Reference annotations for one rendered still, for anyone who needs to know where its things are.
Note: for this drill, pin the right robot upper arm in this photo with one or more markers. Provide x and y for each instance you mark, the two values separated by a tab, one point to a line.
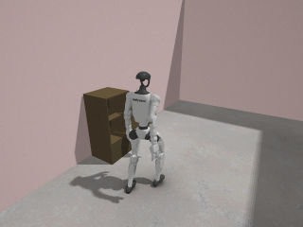
155	100

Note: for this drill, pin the robot left foot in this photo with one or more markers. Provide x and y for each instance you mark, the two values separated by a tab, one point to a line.
129	189

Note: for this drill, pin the right robot shin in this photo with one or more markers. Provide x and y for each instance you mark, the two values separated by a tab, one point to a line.
159	163

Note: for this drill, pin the left robot upper arm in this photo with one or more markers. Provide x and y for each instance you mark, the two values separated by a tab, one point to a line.
128	104

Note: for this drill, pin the cupboard door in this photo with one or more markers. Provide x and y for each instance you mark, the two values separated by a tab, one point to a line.
135	124

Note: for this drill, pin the robot left hand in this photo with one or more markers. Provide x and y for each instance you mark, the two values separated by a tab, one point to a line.
127	133

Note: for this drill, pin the right robot forearm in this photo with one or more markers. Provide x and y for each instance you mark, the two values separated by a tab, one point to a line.
153	131

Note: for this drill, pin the robot right hand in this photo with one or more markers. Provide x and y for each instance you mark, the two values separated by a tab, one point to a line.
154	149

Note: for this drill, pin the left robot forearm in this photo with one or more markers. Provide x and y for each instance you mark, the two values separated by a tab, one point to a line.
128	122

